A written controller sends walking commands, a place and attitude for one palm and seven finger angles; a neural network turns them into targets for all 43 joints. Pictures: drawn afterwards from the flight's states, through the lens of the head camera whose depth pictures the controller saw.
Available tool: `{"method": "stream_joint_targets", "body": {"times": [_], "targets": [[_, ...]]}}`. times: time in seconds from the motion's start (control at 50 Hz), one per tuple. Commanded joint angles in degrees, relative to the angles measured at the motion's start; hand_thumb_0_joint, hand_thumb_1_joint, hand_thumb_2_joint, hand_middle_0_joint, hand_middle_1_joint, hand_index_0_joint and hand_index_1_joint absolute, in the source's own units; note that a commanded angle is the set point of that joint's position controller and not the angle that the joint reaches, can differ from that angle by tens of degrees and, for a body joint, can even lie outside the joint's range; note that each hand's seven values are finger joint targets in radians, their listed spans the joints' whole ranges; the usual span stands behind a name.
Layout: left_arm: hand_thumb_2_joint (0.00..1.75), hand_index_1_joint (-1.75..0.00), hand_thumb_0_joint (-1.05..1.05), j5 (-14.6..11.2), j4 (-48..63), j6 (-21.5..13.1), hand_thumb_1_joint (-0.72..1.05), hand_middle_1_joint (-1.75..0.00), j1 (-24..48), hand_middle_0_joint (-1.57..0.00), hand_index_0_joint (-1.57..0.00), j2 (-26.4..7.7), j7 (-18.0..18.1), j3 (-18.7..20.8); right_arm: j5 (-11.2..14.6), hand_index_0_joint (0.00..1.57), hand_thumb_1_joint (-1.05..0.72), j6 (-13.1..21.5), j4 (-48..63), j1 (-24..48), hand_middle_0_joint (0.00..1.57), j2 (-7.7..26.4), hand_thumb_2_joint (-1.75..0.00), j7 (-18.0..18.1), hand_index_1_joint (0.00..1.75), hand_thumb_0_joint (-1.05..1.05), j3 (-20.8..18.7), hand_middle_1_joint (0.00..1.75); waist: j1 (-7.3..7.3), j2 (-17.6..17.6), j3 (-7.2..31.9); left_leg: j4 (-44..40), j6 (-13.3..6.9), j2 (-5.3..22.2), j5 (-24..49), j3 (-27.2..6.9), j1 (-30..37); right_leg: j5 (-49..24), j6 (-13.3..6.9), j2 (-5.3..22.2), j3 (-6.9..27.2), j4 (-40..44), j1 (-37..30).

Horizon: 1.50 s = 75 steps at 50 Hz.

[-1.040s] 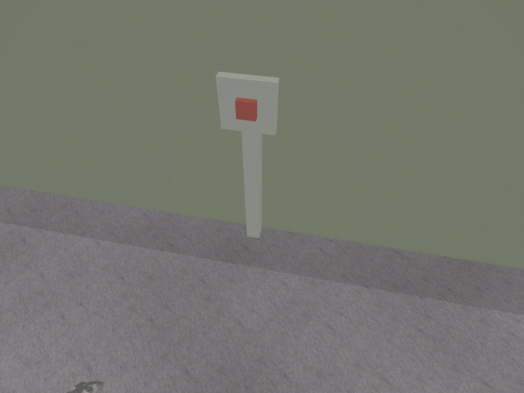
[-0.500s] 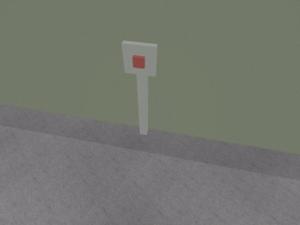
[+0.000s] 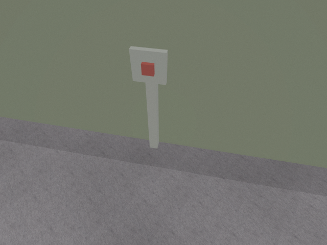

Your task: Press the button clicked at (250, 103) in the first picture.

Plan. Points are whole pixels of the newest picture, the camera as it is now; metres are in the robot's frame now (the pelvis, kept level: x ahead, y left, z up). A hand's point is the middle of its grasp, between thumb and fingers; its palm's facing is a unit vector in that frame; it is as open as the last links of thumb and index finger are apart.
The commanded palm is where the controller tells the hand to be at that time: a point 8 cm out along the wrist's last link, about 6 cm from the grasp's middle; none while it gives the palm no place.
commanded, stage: look at it before walking up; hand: left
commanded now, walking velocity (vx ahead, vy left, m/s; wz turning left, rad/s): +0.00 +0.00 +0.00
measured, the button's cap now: (148, 68) +0.90 +0.12 -0.06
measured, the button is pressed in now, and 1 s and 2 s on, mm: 0 0 0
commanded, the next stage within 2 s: turn to face it in 0.40 s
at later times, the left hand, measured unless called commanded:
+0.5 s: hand out of the picture +0.06 +0.24 -0.16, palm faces -0.02 -0.95 -0.32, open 7.4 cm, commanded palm none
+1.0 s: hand out of the picture +0.05 +0.20 -0.18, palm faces -0.09 -0.97 -0.23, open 7.4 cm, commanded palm none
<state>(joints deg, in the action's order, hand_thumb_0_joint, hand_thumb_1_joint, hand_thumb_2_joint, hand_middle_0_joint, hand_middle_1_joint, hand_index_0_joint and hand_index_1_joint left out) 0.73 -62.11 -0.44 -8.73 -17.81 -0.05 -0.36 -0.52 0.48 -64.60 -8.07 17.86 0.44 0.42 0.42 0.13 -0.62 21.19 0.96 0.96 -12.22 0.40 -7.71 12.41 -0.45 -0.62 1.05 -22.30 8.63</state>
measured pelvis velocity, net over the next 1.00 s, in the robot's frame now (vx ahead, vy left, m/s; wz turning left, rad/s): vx -0.01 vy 0.01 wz -0.09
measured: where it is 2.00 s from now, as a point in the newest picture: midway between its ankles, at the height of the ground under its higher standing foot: (165, 243)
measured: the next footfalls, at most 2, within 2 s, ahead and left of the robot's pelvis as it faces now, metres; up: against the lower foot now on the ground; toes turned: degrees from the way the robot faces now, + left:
right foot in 1.70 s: +0.28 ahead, -0.12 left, +0.00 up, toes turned -17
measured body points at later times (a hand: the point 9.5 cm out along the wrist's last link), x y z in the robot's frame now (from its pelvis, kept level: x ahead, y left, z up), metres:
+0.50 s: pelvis +0.00 +0.00 +0.00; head +0.00 +0.00 +0.45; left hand +0.06 +0.29 -0.14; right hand +0.07 -0.28 -0.14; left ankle -0.01 +0.13 -0.75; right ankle +0.00 -0.11 -0.75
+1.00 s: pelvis -0.01 +0.01 -0.01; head -0.01 +0.00 +0.44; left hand +0.06 +0.25 -0.16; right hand +0.00 -0.25 -0.16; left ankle -0.01 +0.13 -0.75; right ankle +0.00 -0.11 -0.75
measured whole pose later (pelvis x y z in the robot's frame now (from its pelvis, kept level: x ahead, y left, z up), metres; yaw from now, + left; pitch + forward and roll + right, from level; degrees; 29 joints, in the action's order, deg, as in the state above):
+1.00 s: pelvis -0.01 +0.01 -0.01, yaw -5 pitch -1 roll +0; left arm 1.1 -59.5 1.8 -13.1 -12.3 0.1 0.6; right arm -0.5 -0.6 -62.1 -12.3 12.2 1.5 -0.8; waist 0.4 -0.1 -1.3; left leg 29.3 0.8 2.8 -16.7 5.4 -11.0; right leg 14.7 -0.2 -2.6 6.0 -30.2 13.9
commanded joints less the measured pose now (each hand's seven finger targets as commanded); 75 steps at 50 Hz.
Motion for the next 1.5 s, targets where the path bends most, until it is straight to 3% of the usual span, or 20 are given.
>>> {"method": "stream_joint_targets", "body": {"times": [0.0, 0.58, 0.72, 0.8, 0.92, 0.96, 1.0, 1.06, 1.1, 1.14, 1.16, 1.18, 1.2, 1.22, 1.24, 1.26, 1.28, 1.32, 1.36, 1.48], "targets": [[0.90, -0.30, 0.00, -0.14, 3.47, -1.28, 0.90, -0.30, 1.02, -0.20, -0.20, -11.19, 1.02, 2.14, -0.13, 0.20, -0.90, 1.35, 3.41, 2.20, 0.20, 10.87, -0.90, 0.52, 0.30, 0.00, -2.01, 0.30, -0.49, -0.30, 1.33, -3.19, -2.06, 5.53, 7.41, -5.19, -0.24, -7.69, -1.36, 7.10, 6.03, 3.95, 0.36], [0.90, -0.30, 0.00, -0.06, 3.13, -1.06, 0.90, -0.30, 0.07, -0.20, -0.20, -11.10, 0.94, 2.38, -0.06, 0.20, -0.90, 1.39, 3.33, 1.65, 0.20, 11.06, -0.90, 0.92, 0.30, 0.00, -2.20, 0.30, -0.40, -0.05, 1.07, -3.13, -2.00, 6.25, 9.17, -4.24, 1.86, -11.46, -1.44, 6.73, 6.50, 3.87, 0.72], [0.90, -0.30, 0.00, -0.06, 3.45, 0.32, 0.90, -0.30, -3.11, -0.20, -0.20, -6.21, 1.23, 2.08, -0.10, 0.20, -0.90, 0.49, 3.84, -1.67, 0.20, 5.39, -0.90, 1.27, 0.30, 0.00, -1.90, 0.30, -0.24, -0.69, 2.20, 0.77, -1.03, 6.38, 9.42, -1.48, 1.20, -16.11, -1.42, 6.49, 8.13, 0.06, 2.11], [0.90, -0.30, 0.00, 0.03, 4.51, 0.85, 0.90, -0.30, -4.39, -0.20, -0.20, -5.51, 1.27, 2.41, -0.07, 0.20, -0.90, 0.09, 4.70, -2.93, 0.20, 4.40, -0.90, 1.46, 0.30, 0.00, -2.33, 0.30, -0.18, -0.63, 1.49, 2.70, -0.95, 6.43, 7.01, -0.38, -0.02, -15.61, -1.83, 6.00, 9.58, -1.72, 4.15], [0.90, -0.30, 0.00, 0.19, 6.27, 1.30, 0.90, -0.30, -5.20, -0.20, -0.20, -3.91, 1.14, 2.98, -0.07, 0.20, -0.90, -0.11, 5.71, -4.38, 0.20, 2.94, -0.90, 1.56, 0.30, 0.00, -3.05, 0.30, -0.23, 0.49, -0.47, 3.17, -1.66, 6.91, 0.64, -0.67, -2.98, -9.22, -2.09, 4.39, 10.49, -3.65, 7.73], [0.90, -0.30, 0.00, 0.45, 5.78, 1.06, 0.90, -0.30, -6.99, -0.20, -0.20, -2.96, 0.80, 2.95, -0.41, 0.20, -0.90, -0.01, 5.10, -5.64, 0.20, 2.68, -0.90, 1.05, 0.30, 0.00, -3.05, 0.30, -0.90, -0.32, -0.58, 1.92, -2.21, 6.46, -12.55, -1.17, -4.45, 8.54, -2.53, 3.44, 10.81, -1.63, 7.73], [0.90, -0.30, 0.00, 0.81, 5.83, 1.12, 0.90, -0.30, -8.53, -0.20, -0.20, -2.79, 0.44, 3.39, -0.77, 0.20, -0.90, -0.11, 4.94, -6.49, 0.20, 1.97, -0.90, 0.49, 0.30, 0.00, -3.36, 0.30, -1.54, -2.52, -4.63, 3.23, -2.55, 4.83, -22.20, -0.88, -8.92, 23.51, -3.67, 3.43, 13.49, 1.34, 9.98], [0.90, -0.30, 0.00, 0.61, 4.78, 0.54, 0.90, -0.30, -12.69, -0.20, -0.20, -2.84, 0.53, 4.15, -0.84, 0.20, -0.90, 0.27, 4.75, -8.53, 0.20, -0.91, -0.90, 0.16, 0.30, 0.00, -3.14, 0.30, -2.12, -8.22, -7.23, 13.82, -2.04, 1.28, -18.23, 2.98, -14.15, 31.03, -7.62, 8.10, 22.35, 7.24, 9.06], [0.90, -0.30, 0.00, 0.28, 4.13, -0.50, 0.90, -0.30, -14.72, -0.20, -0.20, -3.27, 0.88, 4.74, -0.70, 0.20, -0.90, 1.17, 4.74, -9.76, 0.20, -2.42, -0.90, 0.05, 0.30, 0.00, -3.01, 0.30, -1.79, -10.02, -5.03, 18.18, -1.75, 1.02, -13.48, 3.89, -14.85, 27.64, -10.54, 12.35, 27.04, 9.62, 5.67], [0.90, -0.30, 0.00, 0.39, 4.35, -0.89, 0.90, -0.30, -13.28, -0.20, -0.20, -2.65, 1.10, 5.01, -0.56, 0.20, -0.90, 1.70, 4.35, -11.97, 0.20, -3.12, -0.90, -0.02, 0.30, 0.00, -3.03, 0.30, -0.39, -8.31, -4.87, 14.12, -2.03, 1.69, -13.37, 3.25, -10.36, 24.91, -10.69, 12.04, 24.13, 7.55, 8.81], [0.90, -0.30, 0.00, 0.38, 4.71, -0.78, 0.90, -0.30, -11.52, -0.20, -0.20, -1.64, 1.02, 4.96, -0.48, 0.20, -0.90, 2.06, 3.42, -14.73, 0.20, -3.79, -0.90, 0.04, 0.30, 0.00, -2.91, 0.30, 1.08, -7.32, -5.36, 8.91, -2.39, 1.77, -12.63, 3.06, -4.68, 22.96, -9.53, 9.81, 20.24, 4.49, 13.33], [0.90, -0.30, 0.00, 0.28, 5.29, -0.60, 0.90, -0.30, -9.87, -0.20, -0.20, 0.39, 0.77, 4.72, -0.47, 0.20, -0.90, 2.41, 2.09, -18.71, 0.20, -3.36, -0.90, 0.37, 0.30, 0.00, -2.90, 0.30, 2.71, -2.51, -6.18, 3.06, -3.28, 3.07, -13.55, -0.02, 2.03, 20.91, -7.67, 5.31, 15.25, -1.78, 19.68], [0.90, -0.30, 0.00, 0.42, 6.20, -0.43, 0.90, -0.30, -7.85, -0.20, -0.20, 3.17, 0.40, 4.29, -0.97, 0.20, -0.90, 2.66, 0.44, -23.57, 0.20, -0.40, -0.90, 0.71, 0.30, 0.00, -3.77, 0.30, 4.52, 9.62, -7.83, -5.38, -6.44, 11.09, -21.69, -12.13, 7.05, 18.61, -4.82, -0.93, 7.11, -15.44, 28.19], [0.90, -0.30, 0.00, 0.74, 7.85, -0.94, 0.90, -0.30, -4.39, -0.20, -0.20, 4.74, 0.50, 4.17, -1.18, 0.20, -0.90, 2.87, -0.30, -27.81, 0.20, 1.85, -0.90, 1.17, 0.30, 0.00, -4.38, 0.30, 5.74, 17.00, -10.10, -14.26, -10.11, 21.01, -24.98, -24.25, 6.70, 16.54, -2.83, -2.43, -1.42, -28.89, 33.38], [0.90, -0.30, 0.00, 1.09, 8.16, -1.15, 0.90, -0.30, -2.94, -0.20, -0.20, 3.50, 0.53, 4.30, -0.81, 0.20, -0.90, 3.06, -0.53, -27.59, 0.20, 0.46, -0.90, 1.49, 0.30, 0.00, -3.79, 0.30, 5.11, 11.58, -12.25, -15.37, -12.68, 23.87, -22.69, -26.53, 5.65, 15.21, -2.98, 1.33, 0.90, -35.65, 35.75], [0.90, -0.30, 0.00, 1.11, 7.39, -1.24, 0.90, -0.30, -2.93, -0.20, -0.20, 4.21, 0.13, 4.26, -0.63, 0.20, -0.90, 3.28, 0.08, -26.11, 0.20, -1.35, -0.90, 1.63, 0.30, 0.00, -3.21, 0.30, 4.01, 4.34, -13.42, -14.98, -13.51, 22.82, -18.08, -22.91, 4.17, 12.34, -2.77, 3.58, 0.78, -39.33, 36.26], [0.90, -0.30, 0.00, 1.24, 6.55, -1.29, 0.90, -0.30, -3.82, -0.20, -0.20, 5.14, -0.34, 4.18, -0.63, 0.20, -0.90, 3.76, 0.45, -24.71, 0.20, -2.40, -0.90, 1.73, 0.30, 0.00, -2.72, 0.30, 2.92, 1.79, -12.84, -14.34, -12.86, 20.67, -12.02, -18.07, 3.70, 9.27, -2.33, 4.79, 0.11, -40.63, 35.39], [0.90, -0.30, 0.00, 1.18, 5.19, -1.09, 0.90, -0.30, -6.02, -0.20, -0.20, 6.65, -0.83, 3.96, -0.55, 0.20, -0.90, 4.73, -0.02, -24.07, 0.20, -3.56, -0.90, 2.04, 0.30, 0.00, -2.12, 0.30, 1.26, 3.44, -9.78, -12.50, -11.65, 16.80, 2.71, -9.53, 5.47, 4.34, -1.25, 5.61, -1.84, -40.73, 33.49], [0.90, -0.30, 0.00, 0.94, 4.80, -0.81, 0.90, -0.30, -6.08, -0.20, -0.20, 7.36, -1.10, 3.82, -0.32, 0.20, -0.90, 5.23, -1.33, -25.59, 0.20, -4.78, -0.90, 2.32, 0.30, 0.00, -1.71, 0.30, 0.88, 4.98, -9.06, -11.23, -11.04, 14.55, 14.05, -4.44, 6.81, 1.66, -0.92, 5.55, -3.56, -40.32, 33.21], [0.90, -0.30, 0.00, 0.67, 7.15, -0.77, 0.90, -0.30, 1.92, -0.20, -0.20, 8.25, -1.37, 3.33, -0.64, 0.20, -0.90, 5.13, -4.02, -28.61, 0.20, -6.19, -0.90, 2.53, 0.30, 0.00, -1.78, 0.30, 1.93, 6.26, -9.86, -10.36, -10.08, 12.69, 23.29, 1.37, 8.80, -2.34, -0.99, 5.25, -8.08, -26.76, 31.33]]}}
